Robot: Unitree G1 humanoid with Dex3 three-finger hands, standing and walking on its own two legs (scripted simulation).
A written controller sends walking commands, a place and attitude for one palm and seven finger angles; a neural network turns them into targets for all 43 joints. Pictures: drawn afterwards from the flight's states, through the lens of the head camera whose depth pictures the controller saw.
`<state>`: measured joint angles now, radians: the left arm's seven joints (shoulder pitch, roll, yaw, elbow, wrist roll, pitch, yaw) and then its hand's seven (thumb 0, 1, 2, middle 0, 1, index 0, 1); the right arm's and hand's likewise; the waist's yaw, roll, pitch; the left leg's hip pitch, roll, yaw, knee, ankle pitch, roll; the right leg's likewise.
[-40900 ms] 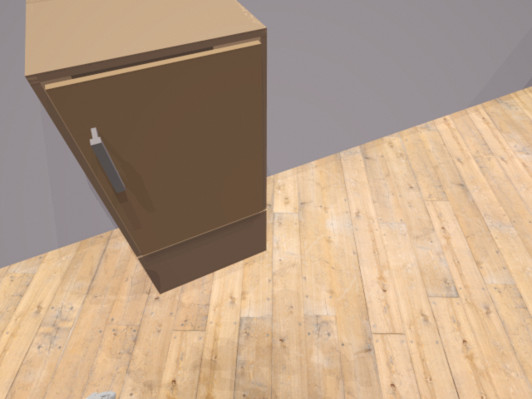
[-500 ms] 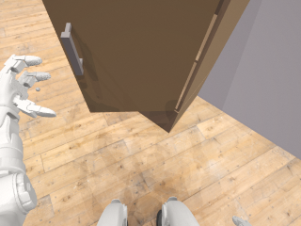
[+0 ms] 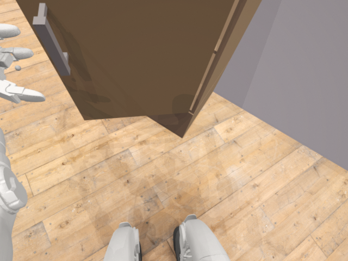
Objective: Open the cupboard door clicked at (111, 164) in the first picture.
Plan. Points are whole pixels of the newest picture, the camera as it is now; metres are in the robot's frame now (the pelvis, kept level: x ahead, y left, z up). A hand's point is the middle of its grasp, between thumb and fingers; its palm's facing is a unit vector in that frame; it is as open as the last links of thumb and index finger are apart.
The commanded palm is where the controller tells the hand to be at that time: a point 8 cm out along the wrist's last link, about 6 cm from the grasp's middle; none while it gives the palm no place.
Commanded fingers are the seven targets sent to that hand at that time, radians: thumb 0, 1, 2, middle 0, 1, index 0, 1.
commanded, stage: move the hooked fingers beside the handle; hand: left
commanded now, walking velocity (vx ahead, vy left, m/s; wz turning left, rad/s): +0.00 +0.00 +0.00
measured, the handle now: (55, 43) +0.58 +0.22 +0.06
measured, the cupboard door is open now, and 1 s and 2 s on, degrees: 41 41 41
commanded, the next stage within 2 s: slide the fingers in behind the handle in 0.84 s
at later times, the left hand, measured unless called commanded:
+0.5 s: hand (15, 67) +0.51 +0.28 +0.07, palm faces +0.06 -1.00 -0.02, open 14.0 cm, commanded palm +0.49 +0.32 +0.06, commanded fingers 0.00 -0.50 0.30 -0.30 -1.20 -0.30 -1.20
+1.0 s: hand (22, 66) +0.51 +0.27 +0.07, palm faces +0.05 -1.00 -0.02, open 14.0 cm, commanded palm +0.49 +0.30 +0.06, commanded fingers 0.00 -0.50 0.30 -0.30 -1.20 -0.30 -1.20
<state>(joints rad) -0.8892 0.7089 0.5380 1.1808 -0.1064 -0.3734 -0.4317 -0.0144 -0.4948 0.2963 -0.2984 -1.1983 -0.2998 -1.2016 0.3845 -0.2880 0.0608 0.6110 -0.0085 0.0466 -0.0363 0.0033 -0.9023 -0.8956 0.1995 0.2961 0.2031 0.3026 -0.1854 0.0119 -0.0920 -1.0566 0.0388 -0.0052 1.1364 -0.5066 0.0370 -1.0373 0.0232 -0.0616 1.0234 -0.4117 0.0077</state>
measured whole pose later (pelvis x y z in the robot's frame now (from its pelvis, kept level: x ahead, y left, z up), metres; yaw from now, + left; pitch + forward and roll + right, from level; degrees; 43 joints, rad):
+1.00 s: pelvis +0.01 +0.00 +0.00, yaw +0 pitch +25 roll -5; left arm -0.89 0.70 0.52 1.16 -0.11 -0.37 -0.42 -0.01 -0.49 0.30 -0.30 -1.20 -0.30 -1.20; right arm 0.38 -0.27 0.07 0.60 -0.01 0.09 -0.02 0.00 -0.90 -0.90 0.20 0.30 0.20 0.30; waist -0.18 0.02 -0.09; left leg -1.06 0.04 -0.01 1.14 -0.52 0.04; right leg -1.04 0.03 -0.07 1.02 -0.42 0.01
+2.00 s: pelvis +0.01 -0.01 +0.00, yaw +0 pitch +24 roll -4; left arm -0.86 0.53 0.45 1.15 -0.08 -0.41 -0.24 -0.01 -0.49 0.30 -0.30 -1.20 -0.30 -1.20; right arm 0.38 -0.26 0.05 0.60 -0.02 0.08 0.00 0.00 -0.90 -0.90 0.20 0.30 0.20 0.30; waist -0.18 0.03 -0.11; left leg -1.02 0.04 0.00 1.12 -0.52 0.03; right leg -1.01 0.03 -0.05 1.03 -0.43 0.00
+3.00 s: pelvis +0.01 -0.01 +0.00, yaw +0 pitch +24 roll -4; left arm -0.88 0.51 0.41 1.15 -0.07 -0.43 -0.21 -0.01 0.05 0.53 -0.34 -1.26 -0.34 -1.26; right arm 0.38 -0.26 0.04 0.61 -0.03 0.07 0.00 0.00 -0.90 -0.90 0.20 0.30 0.20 0.30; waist -0.18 0.03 -0.11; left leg -1.03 0.04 0.00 1.13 -0.52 0.03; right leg -1.02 0.02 -0.05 1.03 -0.43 0.00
